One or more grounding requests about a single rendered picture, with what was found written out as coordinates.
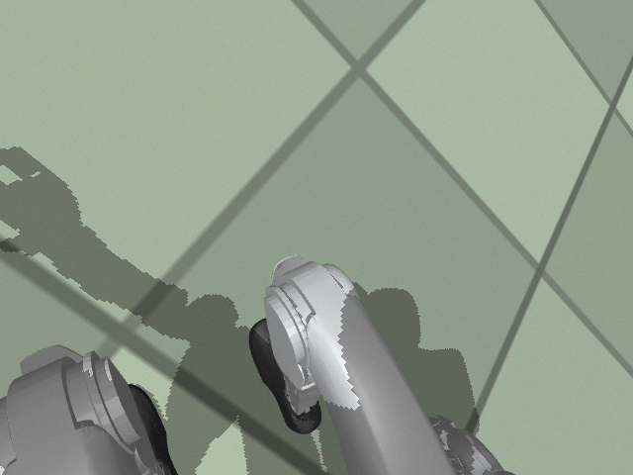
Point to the left robot foot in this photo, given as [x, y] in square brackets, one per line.
[154, 428]

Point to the right robot foot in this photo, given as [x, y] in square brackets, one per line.
[272, 377]

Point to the right robot hand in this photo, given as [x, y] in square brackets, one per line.
[466, 453]

